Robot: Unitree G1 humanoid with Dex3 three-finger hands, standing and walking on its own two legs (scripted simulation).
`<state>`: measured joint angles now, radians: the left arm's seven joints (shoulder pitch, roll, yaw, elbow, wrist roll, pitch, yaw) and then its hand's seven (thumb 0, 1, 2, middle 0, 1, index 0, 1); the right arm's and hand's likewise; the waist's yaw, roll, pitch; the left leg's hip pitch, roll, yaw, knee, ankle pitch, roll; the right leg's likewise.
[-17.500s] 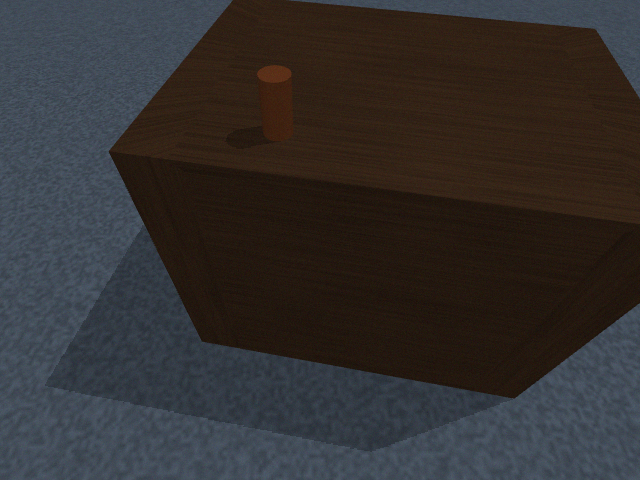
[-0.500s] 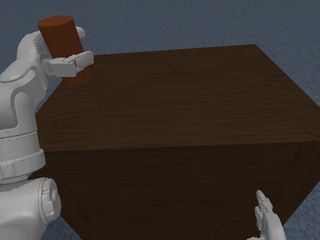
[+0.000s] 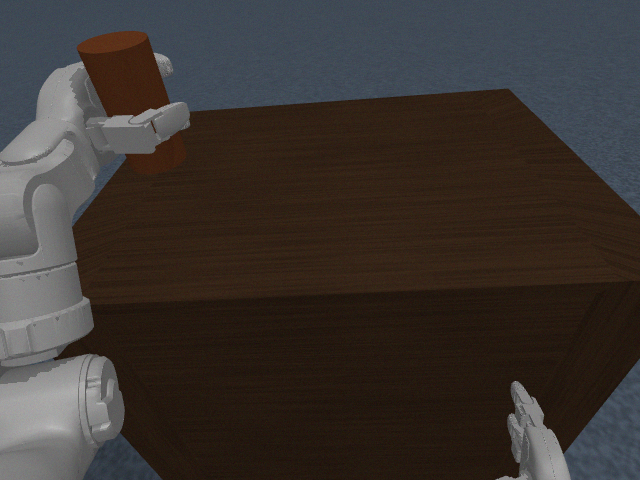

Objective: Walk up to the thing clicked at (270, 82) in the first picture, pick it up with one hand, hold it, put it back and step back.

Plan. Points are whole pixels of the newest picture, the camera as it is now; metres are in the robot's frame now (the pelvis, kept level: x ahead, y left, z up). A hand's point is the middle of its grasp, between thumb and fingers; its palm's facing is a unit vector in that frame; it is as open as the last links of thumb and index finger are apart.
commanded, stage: hold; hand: left
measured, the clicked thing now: (138, 106) +0.35 +0.17 +0.34
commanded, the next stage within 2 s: crouch in 0.76 s
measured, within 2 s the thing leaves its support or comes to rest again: neither
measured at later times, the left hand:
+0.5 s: hand (144, 113) +0.34 +0.16 +0.34, palm faces +0.09 -1.00 -0.01, open 8.0 cm
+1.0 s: hand (142, 112) +0.34 +0.16 +0.34, palm faces +0.10 -0.99 +0.00, open 8.0 cm
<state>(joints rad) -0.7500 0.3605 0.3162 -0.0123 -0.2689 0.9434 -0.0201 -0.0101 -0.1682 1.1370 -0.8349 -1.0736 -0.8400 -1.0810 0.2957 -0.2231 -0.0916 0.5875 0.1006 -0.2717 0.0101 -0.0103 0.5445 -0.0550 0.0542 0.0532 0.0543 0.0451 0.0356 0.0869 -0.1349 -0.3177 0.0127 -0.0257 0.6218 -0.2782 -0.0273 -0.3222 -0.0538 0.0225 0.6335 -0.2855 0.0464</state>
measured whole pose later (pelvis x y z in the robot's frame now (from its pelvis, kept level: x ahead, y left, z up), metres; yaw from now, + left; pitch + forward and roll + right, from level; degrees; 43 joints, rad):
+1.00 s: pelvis +0.00 +0.00 +0.00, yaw +0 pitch -2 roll +0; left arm -0.75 0.36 0.32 0.01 -0.27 0.92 -0.02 -0.01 -0.17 1.14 -0.84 -1.07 -0.84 -1.08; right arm 0.28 -0.23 -0.11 0.62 0.09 -0.28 0.00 -0.01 0.55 -0.05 0.05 0.05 0.05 0.05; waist 0.03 0.08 -0.13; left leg -0.31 0.01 -0.03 0.62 -0.28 -0.03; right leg -0.32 -0.05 0.02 0.64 -0.28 0.05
